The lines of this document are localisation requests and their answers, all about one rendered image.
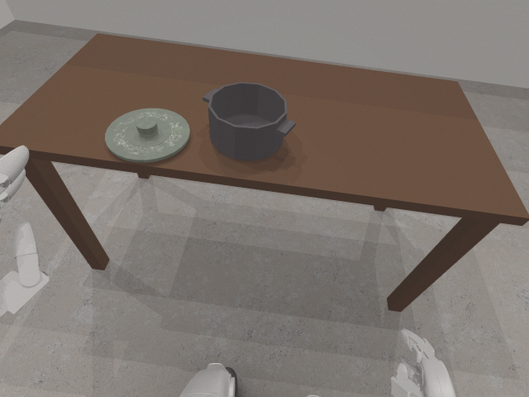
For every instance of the pot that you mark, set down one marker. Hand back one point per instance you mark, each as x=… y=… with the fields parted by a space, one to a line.
x=247 y=121

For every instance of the lid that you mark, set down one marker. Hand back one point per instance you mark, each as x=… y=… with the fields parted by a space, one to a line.
x=124 y=141

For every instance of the table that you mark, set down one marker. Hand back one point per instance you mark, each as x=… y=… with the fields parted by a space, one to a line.
x=361 y=136

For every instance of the robot right hand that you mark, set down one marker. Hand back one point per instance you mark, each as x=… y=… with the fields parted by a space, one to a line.
x=431 y=379

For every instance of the knob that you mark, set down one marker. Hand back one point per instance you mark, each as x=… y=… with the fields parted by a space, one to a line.
x=146 y=125

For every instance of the left robot shin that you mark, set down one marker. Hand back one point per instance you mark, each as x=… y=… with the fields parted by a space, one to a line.
x=217 y=366

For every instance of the robot left hand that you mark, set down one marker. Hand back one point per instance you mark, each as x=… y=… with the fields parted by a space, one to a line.
x=17 y=288

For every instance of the robot left thigh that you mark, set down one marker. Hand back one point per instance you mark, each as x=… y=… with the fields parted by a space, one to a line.
x=210 y=383

